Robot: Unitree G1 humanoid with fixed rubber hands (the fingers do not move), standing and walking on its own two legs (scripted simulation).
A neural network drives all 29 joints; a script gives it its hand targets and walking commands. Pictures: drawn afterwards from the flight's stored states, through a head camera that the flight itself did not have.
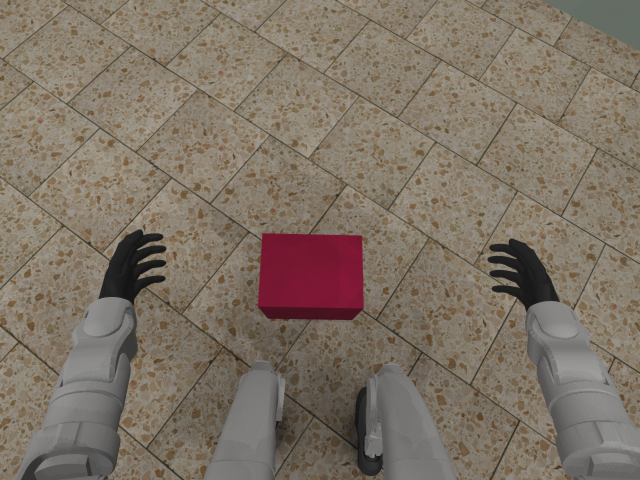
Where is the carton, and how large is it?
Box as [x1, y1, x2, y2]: [258, 233, 363, 319]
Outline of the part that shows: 262,233 258,306 268,318 352,319 363,308 361,236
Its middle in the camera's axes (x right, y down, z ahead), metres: -0.03 +0.09 +0.98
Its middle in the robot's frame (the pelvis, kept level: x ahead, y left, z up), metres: +0.46 +0.02 -0.56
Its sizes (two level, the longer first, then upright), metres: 0.234 0.171 0.229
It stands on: the floor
